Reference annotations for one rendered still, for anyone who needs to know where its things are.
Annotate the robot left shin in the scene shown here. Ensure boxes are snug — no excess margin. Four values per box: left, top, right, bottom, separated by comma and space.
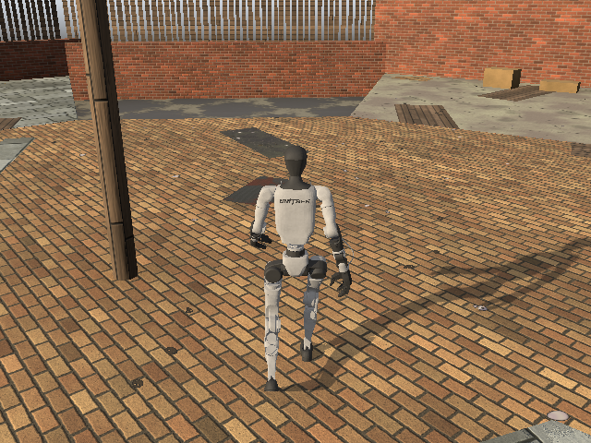
264, 318, 279, 381

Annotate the robot shin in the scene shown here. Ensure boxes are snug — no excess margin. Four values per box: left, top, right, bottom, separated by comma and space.
264, 318, 279, 381
304, 293, 319, 350

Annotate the robot right shin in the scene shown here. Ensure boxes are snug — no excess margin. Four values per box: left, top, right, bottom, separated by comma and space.
304, 293, 319, 350

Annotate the right robot forearm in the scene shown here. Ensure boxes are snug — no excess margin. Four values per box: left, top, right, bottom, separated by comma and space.
329, 223, 349, 272

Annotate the left robot hand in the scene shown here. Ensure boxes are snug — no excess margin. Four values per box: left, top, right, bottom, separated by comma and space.
250, 234, 272, 249

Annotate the robot left upper arm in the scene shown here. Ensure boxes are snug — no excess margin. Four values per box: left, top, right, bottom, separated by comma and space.
252, 186, 276, 234

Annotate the robot right upper arm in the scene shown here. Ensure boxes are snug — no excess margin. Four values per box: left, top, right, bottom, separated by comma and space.
315, 186, 338, 238

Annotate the right robot hand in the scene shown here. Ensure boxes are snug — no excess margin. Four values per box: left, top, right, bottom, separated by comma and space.
330, 270, 352, 297

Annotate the left robot forearm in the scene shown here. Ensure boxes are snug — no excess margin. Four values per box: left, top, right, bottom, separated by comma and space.
249, 220, 261, 242

